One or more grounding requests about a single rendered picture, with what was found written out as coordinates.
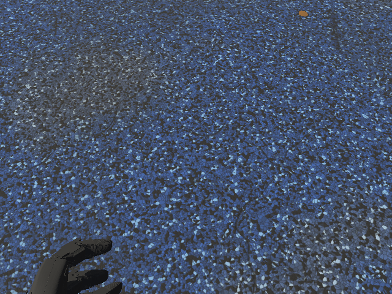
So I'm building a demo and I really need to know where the left robot hand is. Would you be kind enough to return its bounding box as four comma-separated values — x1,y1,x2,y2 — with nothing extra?
26,238,123,294

